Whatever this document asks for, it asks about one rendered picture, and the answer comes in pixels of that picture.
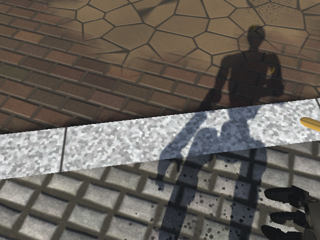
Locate robot right hand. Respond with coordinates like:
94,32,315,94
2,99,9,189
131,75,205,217
261,185,320,240

